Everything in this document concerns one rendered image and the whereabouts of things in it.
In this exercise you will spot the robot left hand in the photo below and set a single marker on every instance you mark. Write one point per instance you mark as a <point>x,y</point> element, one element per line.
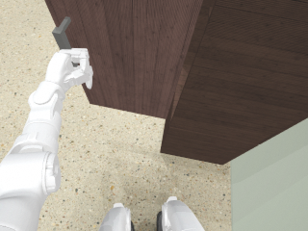
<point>61,71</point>

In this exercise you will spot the cupboard door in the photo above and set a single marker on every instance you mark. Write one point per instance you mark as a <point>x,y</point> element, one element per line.
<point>137,48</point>

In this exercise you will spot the handle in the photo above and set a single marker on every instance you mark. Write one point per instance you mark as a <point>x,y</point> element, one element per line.
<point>61,38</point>

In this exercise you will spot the robot left upper arm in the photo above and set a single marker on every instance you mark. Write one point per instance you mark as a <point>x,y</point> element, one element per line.
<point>26,179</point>

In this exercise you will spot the robot left forearm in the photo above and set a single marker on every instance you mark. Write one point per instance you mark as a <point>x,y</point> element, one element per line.
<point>43,125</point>

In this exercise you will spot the robot right shin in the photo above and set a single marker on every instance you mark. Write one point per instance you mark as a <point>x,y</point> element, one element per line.
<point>163,227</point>

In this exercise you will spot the robot left thigh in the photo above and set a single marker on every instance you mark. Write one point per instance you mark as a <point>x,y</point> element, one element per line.
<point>117,219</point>

